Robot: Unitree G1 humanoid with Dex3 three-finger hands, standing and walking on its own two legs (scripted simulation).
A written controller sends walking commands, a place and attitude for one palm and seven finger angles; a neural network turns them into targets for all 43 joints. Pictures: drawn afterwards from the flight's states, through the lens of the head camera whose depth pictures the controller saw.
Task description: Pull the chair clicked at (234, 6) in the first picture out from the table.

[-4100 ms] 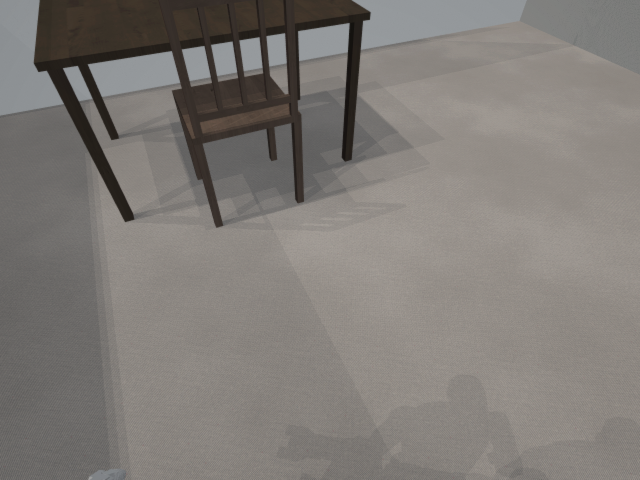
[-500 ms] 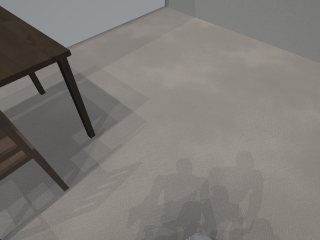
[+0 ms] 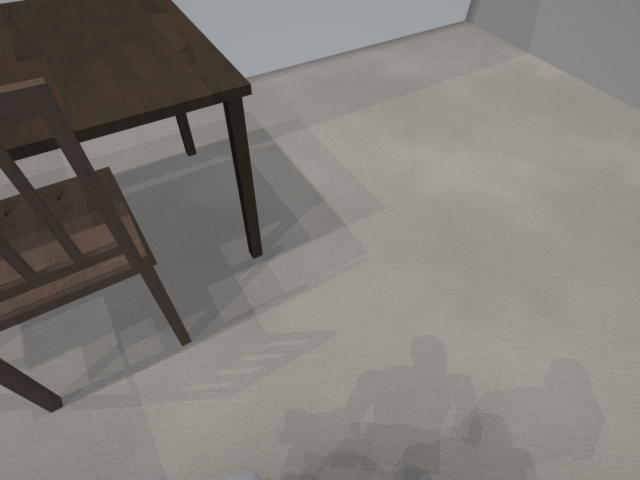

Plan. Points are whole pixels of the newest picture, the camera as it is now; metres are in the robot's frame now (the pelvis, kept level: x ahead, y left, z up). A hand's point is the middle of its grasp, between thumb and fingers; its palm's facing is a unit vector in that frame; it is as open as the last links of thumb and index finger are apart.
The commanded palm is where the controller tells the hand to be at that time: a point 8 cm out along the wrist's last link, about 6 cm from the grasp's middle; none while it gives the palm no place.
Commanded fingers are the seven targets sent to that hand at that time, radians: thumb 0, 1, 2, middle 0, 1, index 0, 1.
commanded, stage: turn to face it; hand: left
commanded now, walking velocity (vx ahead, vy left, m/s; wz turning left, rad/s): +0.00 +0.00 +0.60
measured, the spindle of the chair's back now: out of the picture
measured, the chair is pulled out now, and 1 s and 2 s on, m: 0.00 0.00 0.00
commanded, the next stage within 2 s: take the last steps up to it in 0.86 s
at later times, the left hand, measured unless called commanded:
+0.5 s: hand out of the picture +0.04 +0.19 -0.13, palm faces +0.31 -0.90 -0.32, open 7.4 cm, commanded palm none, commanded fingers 0.00 0.90 0.90 -0.20 -0.30 -0.20 -0.30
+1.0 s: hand out of the picture -0.14 +0.18 -0.17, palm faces +0.53 -0.81 -0.25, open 7.4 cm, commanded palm none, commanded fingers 0.00 0.90 0.90 -0.20 -0.30 -0.20 -0.30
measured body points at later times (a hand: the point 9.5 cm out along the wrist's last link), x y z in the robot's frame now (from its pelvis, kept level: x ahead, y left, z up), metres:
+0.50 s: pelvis +0.00 -0.04 +0.00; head +0.03 -0.07 +0.45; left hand +0.02 +0.24 -0.11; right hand +0.15 -0.26 -0.16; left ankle +0.00 +0.10 -0.69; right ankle +0.04 -0.14 -0.73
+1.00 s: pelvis -0.05 -0.02 +0.01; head -0.03 +0.01 +0.46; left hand -0.17 +0.22 -0.15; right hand +0.17 -0.19 -0.12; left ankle -0.11 +0.06 -0.73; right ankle +0.01 -0.15 -0.67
